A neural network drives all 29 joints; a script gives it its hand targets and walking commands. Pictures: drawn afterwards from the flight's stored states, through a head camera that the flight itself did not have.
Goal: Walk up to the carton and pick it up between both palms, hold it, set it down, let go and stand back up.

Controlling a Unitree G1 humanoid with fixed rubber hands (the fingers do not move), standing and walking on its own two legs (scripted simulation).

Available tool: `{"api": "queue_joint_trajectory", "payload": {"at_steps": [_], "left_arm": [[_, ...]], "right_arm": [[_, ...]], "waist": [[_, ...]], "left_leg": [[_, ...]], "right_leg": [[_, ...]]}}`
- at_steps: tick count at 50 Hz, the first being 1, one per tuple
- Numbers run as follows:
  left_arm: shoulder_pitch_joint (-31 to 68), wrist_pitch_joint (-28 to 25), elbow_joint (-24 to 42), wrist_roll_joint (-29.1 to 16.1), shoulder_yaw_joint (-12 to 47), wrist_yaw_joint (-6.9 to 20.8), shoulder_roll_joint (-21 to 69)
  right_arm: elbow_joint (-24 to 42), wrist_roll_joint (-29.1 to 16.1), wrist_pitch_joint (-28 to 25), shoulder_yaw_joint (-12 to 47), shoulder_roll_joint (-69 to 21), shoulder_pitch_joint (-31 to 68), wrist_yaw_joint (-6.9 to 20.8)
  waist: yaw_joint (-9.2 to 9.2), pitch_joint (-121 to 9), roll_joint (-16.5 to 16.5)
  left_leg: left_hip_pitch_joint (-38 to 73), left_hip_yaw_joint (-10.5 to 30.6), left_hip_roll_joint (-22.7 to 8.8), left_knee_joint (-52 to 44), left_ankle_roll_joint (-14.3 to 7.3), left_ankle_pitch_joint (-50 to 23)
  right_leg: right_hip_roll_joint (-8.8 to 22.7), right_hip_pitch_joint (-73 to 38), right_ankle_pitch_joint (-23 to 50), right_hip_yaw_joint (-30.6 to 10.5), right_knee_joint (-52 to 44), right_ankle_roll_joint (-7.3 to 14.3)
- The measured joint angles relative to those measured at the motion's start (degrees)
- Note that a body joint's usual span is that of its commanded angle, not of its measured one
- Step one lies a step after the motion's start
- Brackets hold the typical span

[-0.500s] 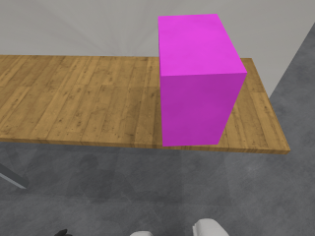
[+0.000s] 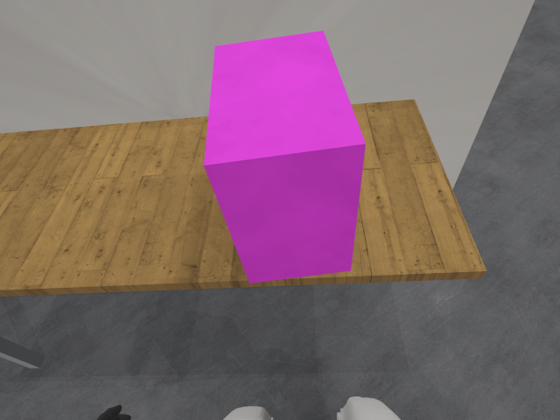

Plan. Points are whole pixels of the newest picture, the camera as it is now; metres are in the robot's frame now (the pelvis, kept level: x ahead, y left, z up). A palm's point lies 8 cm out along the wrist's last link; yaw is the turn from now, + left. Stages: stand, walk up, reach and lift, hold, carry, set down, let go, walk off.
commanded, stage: walk up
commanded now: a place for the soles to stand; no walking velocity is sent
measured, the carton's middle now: (285, 161) +0.49 +0.02 +0.07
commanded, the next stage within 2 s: stand in 1.24 s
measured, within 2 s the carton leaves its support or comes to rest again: neither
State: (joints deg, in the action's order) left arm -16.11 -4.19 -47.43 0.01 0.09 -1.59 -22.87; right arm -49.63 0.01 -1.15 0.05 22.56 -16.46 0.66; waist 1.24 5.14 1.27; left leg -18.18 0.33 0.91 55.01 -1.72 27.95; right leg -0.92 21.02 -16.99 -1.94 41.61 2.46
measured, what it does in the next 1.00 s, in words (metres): steps on the spot: left foot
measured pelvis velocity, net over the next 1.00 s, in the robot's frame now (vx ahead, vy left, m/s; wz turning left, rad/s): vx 0.01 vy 0.03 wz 0.00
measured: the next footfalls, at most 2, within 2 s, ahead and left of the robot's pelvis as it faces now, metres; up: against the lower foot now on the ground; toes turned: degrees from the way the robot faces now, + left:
left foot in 0.32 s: +0.08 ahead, +0.15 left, +0.00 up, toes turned +0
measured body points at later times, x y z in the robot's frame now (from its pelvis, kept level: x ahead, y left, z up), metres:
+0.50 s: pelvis +0.00 +0.04 +0.00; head +0.01 +0.04 +0.45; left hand +0.08 +0.34 -0.11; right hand +0.06 -0.28 -0.11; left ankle +0.04 +0.14 -0.72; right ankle +0.04 -0.09 -0.71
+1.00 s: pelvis +0.01 +0.03 +0.00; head +0.03 +0.04 +0.45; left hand +0.10 +0.34 -0.11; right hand +0.08 -0.28 -0.11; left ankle +0.04 +0.14 -0.72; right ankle +0.05 -0.08 -0.72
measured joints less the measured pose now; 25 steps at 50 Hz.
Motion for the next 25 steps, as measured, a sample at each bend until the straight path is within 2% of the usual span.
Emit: {"api": "queue_joint_trajectory", "payload": {"at_steps": [4, 7, 11, 15, 16, 17, 19, 25], "left_arm": [[0.0, 0.0, 0.0, 0.0, 0.0, 0.0, 0.01], [0.0, 0.0, 0.0, 0.0, 0.01, 0.05, 0.01], [0.0, 0.0, 0.0, 0.0, 0.01, 0.26, 0.02], [0.01, 0.12, 0.0, 0.0, 0.02, 0.71, 0.02], [0.04, 0.33, 0.0, 0.0, 0.02, 0.83, 0.03], [0.08, 0.67, -0.02, 0.0, 0.01, 0.86, 0.02], [0.09, 1.82, -0.07, 0.0, 0.01, 0.86, 0.02], [0.11, 2.19, -0.44, 0.0, 0.01, 1.36, 0.01]], "right_arm": [[0.0, 0.0, 0.54, 0.0, 1.08, -0.01, 0.4], [0.02, 0.0, 0.86, 0.0, 1.6, -0.02, 0.38], [0.03, 0.0, 0.87, 0.0, 1.8, -0.02, 0.0], [0.02, 0.0, 0.87, 0.01, 1.81, -0.04, -0.09], [-0.13, -0.01, 0.78, 0.01, 1.82, -0.05, -0.1], [-0.34, 0.0, 0.64, 0.01, 1.78, -0.03, -0.11], [-0.48, 0.0, 0.47, 0.01, 1.28, -0.02, -0.19], [-0.66, 0.0, 0.03, 0.01, 0.26, 0.5, 0.03]], "waist": [[0.03, 0.05, 0.4], [0.04, 0.06, 0.48], [0.06, 0.06, 0.51], [0.09, 0.04, 0.54], [0.1, 0.02, 0.57], [0.05, 0.05, 0.46], [0.01, -0.11, -0.19], [-0.01, -0.73, -1.81]], "left_leg": [[-1.35, 3.34, -0.01, 0.97, 0.0, 0.07], [-1.36, 4.22, 0.01, 0.87, 0.01, 0.07], [-1.39, 3.22, 0.02, -1.71, 0.01, 0.09], [-1.03, 1.11, 0.01, -9.15, 0.01, -0.49], [-0.32, 0.46, 0.01, -12.82, 0.01, -2.12], [0.03, 0.26, -0.01, -14.65, 0.01, -6.88], [0.15, -0.19, 0.03, -14.46, 0.35, -10.12], [0.18, -0.39, 0.04, -15.43, 0.39, -9.72]], "right_leg": [[0.04, -0.22, 0.27, -0.07, -0.65, 0.2], [0.03, -0.22, 0.32, -0.05, -0.74, 0.2], [0.03, -0.22, 0.4, -0.03, -0.86, 0.19], [0.01, -0.21, 0.4, 0.22, -0.84, -0.47], [0.0, -0.2, 0.37, 0.33, -0.69, -0.91], [0.02, -0.23, 0.23, 0.37, -0.38, -1.31], [0.05, -0.25, -1.93, 0.14, 0.75, -1.39], [0.06, -0.41, -4.69, 0.12, 2.09, -1.39]]}}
